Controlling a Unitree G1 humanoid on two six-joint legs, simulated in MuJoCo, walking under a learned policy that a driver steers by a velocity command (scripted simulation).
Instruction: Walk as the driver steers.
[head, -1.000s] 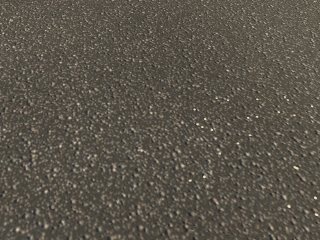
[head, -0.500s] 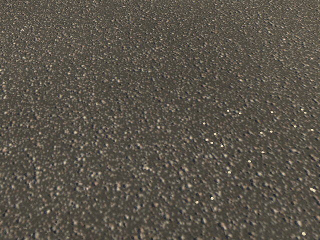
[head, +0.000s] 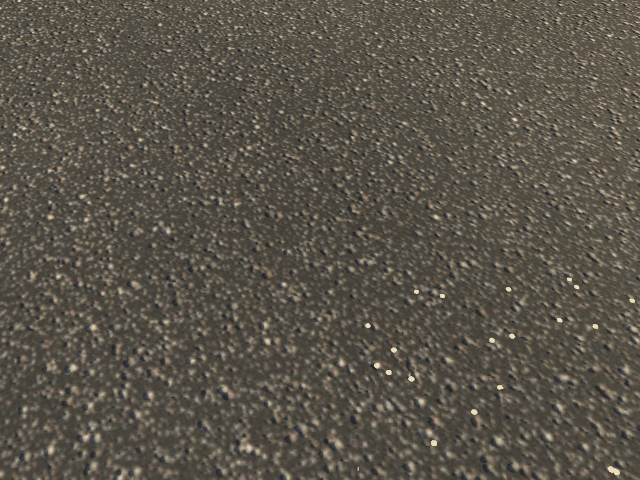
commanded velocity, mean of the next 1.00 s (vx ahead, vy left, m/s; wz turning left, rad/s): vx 0.50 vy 0.00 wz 0.00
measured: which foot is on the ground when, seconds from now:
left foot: down 0.00-0.34, up 0.36-0.82, down 0.84-1.00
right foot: up 0.00-0.32, down 0.34-0.86, up 0.88-1.00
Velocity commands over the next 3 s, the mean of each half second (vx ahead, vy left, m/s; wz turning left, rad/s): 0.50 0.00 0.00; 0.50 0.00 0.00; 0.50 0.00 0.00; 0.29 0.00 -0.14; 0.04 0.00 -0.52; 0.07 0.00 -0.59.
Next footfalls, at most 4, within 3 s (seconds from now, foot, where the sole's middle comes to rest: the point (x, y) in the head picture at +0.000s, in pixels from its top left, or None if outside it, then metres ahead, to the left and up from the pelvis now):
0.34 right None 0.38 -0.21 -0.88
0.84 left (321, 418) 0.69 -0.01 -0.88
1.38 right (406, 312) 0.99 -0.25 -0.88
1.88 left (323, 247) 1.23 -0.04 -0.88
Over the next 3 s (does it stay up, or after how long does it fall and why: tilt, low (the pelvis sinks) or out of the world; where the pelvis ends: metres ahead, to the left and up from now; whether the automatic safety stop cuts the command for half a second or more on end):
stays up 1.12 -0.16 -0.10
